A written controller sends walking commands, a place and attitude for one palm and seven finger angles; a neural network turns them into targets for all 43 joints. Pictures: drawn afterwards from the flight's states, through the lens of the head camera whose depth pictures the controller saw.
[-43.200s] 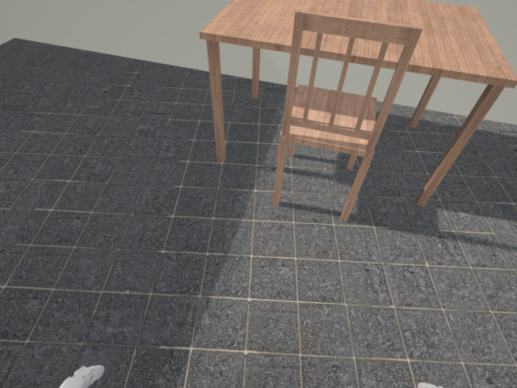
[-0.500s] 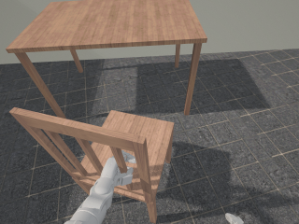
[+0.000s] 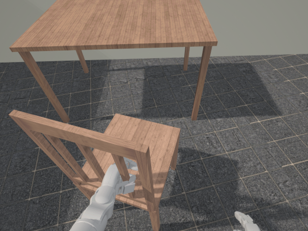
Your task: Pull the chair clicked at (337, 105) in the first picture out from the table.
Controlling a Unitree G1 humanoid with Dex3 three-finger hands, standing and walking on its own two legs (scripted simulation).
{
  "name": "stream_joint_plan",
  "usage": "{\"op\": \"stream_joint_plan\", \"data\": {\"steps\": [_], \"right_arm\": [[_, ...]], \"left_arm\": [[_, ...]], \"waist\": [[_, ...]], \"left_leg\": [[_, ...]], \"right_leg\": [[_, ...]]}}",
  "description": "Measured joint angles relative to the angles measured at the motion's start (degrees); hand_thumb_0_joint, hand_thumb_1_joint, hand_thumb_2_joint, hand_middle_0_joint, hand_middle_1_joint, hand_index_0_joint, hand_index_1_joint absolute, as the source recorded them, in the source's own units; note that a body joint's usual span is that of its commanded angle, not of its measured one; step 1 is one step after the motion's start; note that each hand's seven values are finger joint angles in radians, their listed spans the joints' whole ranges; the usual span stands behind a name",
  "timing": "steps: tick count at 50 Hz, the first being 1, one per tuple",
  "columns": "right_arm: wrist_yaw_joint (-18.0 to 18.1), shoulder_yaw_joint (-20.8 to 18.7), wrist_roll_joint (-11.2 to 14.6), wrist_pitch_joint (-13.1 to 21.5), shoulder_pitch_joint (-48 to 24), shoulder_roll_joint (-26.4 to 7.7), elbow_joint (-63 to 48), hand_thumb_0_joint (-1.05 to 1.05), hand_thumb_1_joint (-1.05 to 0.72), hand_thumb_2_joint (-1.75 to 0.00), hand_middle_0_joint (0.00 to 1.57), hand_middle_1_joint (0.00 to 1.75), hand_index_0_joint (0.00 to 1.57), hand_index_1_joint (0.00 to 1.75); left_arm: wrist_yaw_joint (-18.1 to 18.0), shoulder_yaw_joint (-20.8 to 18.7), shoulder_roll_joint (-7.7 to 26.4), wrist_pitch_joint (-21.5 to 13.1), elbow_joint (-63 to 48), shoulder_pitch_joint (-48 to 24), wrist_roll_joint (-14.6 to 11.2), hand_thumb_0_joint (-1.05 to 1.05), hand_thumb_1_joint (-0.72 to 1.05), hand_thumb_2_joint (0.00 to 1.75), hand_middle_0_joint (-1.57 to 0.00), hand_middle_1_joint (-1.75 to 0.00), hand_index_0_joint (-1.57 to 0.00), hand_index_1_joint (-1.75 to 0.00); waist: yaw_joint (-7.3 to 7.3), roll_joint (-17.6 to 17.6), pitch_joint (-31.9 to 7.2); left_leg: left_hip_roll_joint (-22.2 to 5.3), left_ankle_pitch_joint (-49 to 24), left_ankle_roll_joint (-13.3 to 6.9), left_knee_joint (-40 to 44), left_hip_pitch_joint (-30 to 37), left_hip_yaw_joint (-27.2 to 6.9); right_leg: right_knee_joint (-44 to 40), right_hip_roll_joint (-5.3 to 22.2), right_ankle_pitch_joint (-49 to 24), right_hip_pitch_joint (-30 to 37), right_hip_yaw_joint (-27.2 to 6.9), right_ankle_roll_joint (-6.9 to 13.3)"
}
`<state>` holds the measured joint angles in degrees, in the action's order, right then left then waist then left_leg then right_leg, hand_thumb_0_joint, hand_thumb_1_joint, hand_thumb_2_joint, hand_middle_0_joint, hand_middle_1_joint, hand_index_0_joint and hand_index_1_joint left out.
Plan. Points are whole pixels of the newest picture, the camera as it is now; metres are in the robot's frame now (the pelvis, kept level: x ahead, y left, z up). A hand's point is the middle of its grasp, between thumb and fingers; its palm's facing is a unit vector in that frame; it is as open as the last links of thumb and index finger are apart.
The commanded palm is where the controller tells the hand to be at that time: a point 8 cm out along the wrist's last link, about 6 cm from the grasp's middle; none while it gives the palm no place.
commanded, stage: stop walking, hand still on the chair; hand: left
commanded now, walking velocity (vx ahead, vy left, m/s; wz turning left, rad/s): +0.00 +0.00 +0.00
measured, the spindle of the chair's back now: (97, 168) +0.31 +0.20 -0.08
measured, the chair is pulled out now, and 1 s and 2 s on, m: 0.55 0.55 0.55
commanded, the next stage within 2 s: open the thumb and straighten the fingers in 0.06 s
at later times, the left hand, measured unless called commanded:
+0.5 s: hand (123, 179) +0.28 +0.11 -0.07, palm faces -0.13 -0.98 -0.17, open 10.0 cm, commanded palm +0.26 +0.16 -0.05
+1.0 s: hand (123, 184) +0.26 +0.11 -0.08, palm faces -0.14 -0.98 -0.14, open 17.3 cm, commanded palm +0.25 +0.17 -0.06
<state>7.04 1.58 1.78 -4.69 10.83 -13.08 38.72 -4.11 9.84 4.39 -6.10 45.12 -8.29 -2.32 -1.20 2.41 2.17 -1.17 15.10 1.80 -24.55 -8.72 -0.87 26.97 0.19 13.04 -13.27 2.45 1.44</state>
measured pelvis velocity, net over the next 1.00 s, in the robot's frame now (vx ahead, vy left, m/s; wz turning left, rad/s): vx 0.01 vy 0.01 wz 0.03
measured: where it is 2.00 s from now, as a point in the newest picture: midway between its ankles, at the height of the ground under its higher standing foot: outside the picture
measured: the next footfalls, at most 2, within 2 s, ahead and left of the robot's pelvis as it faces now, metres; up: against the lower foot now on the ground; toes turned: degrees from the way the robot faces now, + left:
none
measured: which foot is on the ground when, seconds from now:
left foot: down 0.00-1.00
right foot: down 0.00-1.00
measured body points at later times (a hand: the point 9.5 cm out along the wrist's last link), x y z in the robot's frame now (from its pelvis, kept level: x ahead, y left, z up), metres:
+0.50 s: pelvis +0.00 +0.01 -0.03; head +0.03 -0.01 +0.42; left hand +0.28 +0.16 -0.06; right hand +0.13 -0.25 -0.14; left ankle -0.02 +0.14 -0.74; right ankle +0.02 -0.10 -0.74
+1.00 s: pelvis +0.01 +0.01 -0.04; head +0.06 -0.01 +0.40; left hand +0.27 +0.16 -0.06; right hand +0.17 -0.23 -0.14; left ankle -0.02 +0.14 -0.74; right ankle +0.02 -0.10 -0.74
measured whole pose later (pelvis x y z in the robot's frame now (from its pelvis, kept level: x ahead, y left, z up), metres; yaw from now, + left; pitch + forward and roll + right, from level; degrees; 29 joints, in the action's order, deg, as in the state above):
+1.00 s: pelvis +0.01 +0.01 -0.04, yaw +2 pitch +11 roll +0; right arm 3.4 1.3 2.0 3.9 13.3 -14.3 30.7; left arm -1.2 8.4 8.4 10.2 9.9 6.7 -2.2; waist -2.9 2.7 -6.2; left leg 0.5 27.3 0.8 -49.4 -32.6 -1.9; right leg 50.1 2.3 24.6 -36.0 3.1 0.4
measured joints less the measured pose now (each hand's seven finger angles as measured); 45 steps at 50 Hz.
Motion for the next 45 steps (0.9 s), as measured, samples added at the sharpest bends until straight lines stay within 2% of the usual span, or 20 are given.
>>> {"op": "stream_joint_plan", "data": {"steps": [9, 12, 14, 19, 24, 29, 33, 37, 40, 45], "right_arm": [[-0.07, 0.27, 0.20, -0.49, 0.68, 0.53, -0.03, 0.01, -0.90, -0.90, 0.20, 0.30, 0.20, 0.30], [-2.42, 0.23, 1.33, 0.32, 1.00, 0.86, -0.36, 0.01, -0.90, -0.90, 0.20, 0.30, 0.20, 0.30], [-3.80, -0.12, 1.50, 1.43, 1.37, 0.88, -1.03, 0.01, -0.90, -0.90, 0.20, 0.30, 0.20, 0.30], [-5.86, -1.44, 1.31, 3.80, 2.61, -0.49, -3.10, 0.01, -0.90, -0.90, 0.20, 0.30, 0.20, 0.30], [-6.08, -1.63, 1.10, 4.35, 2.50, -1.69, -4.02, 0.01, -0.90, -0.90, 0.20, 0.30, 0.20, 0.30], [-5.35, -1.64, 1.06, 5.70, 3.13, -1.79, -5.30, 0.01, -0.90, -0.90, 0.20, 0.30, 0.20, 0.30], [-4.80, -1.38, 0.84, 7.02, 3.49, -1.42, -5.84, 0.01, -0.90, -0.90, 0.20, 0.30, 0.20, 0.30], [-4.63, -0.46, 0.26, 7.19, 2.77, -0.81, -6.25, 0.01, -0.90, -0.90, 0.20, 0.30, 0.20, 0.30], [-4.58, -0.06, 0.10, 6.90, 2.20, -0.31, -7.26, 0.01, -0.90, -0.90, 0.20, 0.30, 0.20, 0.30], [-4.03, -0.25, 0.18, 7.78, 2.18, -0.64, -8.11, 0.01, -0.90, -0.90, 0.20, 0.30, 0.21, 0.30]], "left_arm": [[0.09, 0.02, 0.29, 0.45, -0.70, 0.13, 0.35, 0.07, 0.70, 0.84, -0.27, -1.28, -0.50, -1.45], [0.78, -1.09, 1.00, 1.19, -3.21, 1.57, -0.11, 0.07, 0.70, 0.83, -0.30, -1.31, -0.50, -1.45], [1.39, -2.01, 1.70, 1.71, -6.81, 2.93, -0.30, 0.06, 0.66, 0.80, -0.34, -1.34, -0.50, -1.45], [1.83, -1.74, 3.08, 2.96, -15.89, 6.62, 0.61, 0.03, 0.39, 0.66, -0.42, -1.39, -0.50, -1.45], [1.13, -3.90, 3.39, 7.52, -18.65, 6.19, 0.68, 0.03, 0.06, 0.49, -0.42, -1.33, -0.48, -1.38], [2.54, -3.00, 4.05, 11.59, -22.76, 7.95, -0.58, 0.02, -0.26, 0.34, -0.38, -1.14, -0.41, -1.17], [2.44, -0.80, 2.67, 13.05, -27.09, 10.62, -0.50, 0.01, -0.40, 0.27, -0.31, -0.92, -0.32, -0.94], [1.96, -1.10, 1.50, 13.73, -27.85, 11.39, 0.97, 0.00, -0.48, 0.23, -0.23, -0.66, -0.24, -0.67], [1.61, -2.53, 2.51, 14.89, -28.48, 11.53, 1.70, 0.00, -0.50, 0.21, -0.16, -0.46, -0.17, -0.47], [2.44, -2.58, 4.73, 15.96, -32.52, 13.28, 0.48, -0.01, -0.52, 0.20, -0.09, -0.20, -0.08, -0.21]], "waist": [[-0.26, -0.40, 0.08], [-1.68, -1.47, -1.89], [-2.07, -2.23, -2.58], [-2.24, -1.99, -4.20], [-2.34, -1.04, -5.44], [-2.14, 0.01, -6.43], [-1.80, 0.48, -7.37], [-1.62, -0.09, -7.94], [-1.62, -0.78, -7.59], [-1.63, -0.05, -7.47]], "left_leg": [[0.02, -0.19, -0.13, 0.32, 0.02, 0.20], [0.56, 0.63, -0.28, -2.21, -3.67, 0.00], [0.70, 1.74, -0.32, -4.77, -6.26, 0.14], [0.90, 4.65, -0.61, -11.02, -12.07, 0.56], [1.28, 7.00, -1.00, -15.92, -16.55, 0.86], [1.54, 8.59, -1.33, -18.69, -19.05, 0.75], [1.83, 9.69, -1.48, -20.21, -20.05, 0.45], [1.97, 10.66, -1.45, -21.81, -21.30, 0.43], [1.86, 11.20, -1.28, -23.00, -22.41, 0.34], [1.63, 11.77, -1.09, -24.17, -23.39, -0.51]], "right_leg": [[-0.52, 0.00, -0.38, 0.03, -0.19, -0.14], [2.71, 0.62, 0.89, -3.85, -0.03, -0.21], [5.32, 0.78, 2.01, -6.54, -0.20, -0.21], [10.77, 1.01, 4.25, -12.16, -0.70, -0.44], [15.32, 1.43, 6.32, -16.59, -1.11, -0.93], [17.70, 1.73, 7.74, -18.82, -1.04, -1.23], [19.09, 2.06, 8.90, -19.61, -0.78, -1.46], [20.94, 2.23, 10.02, -20.98, -0.79, -1.44], [22.23, 2.15, 10.62, -22.14, -0.72, -1.25], [22.63, 1.99, 11.03, -22.48, 0.15, -1.07]]}}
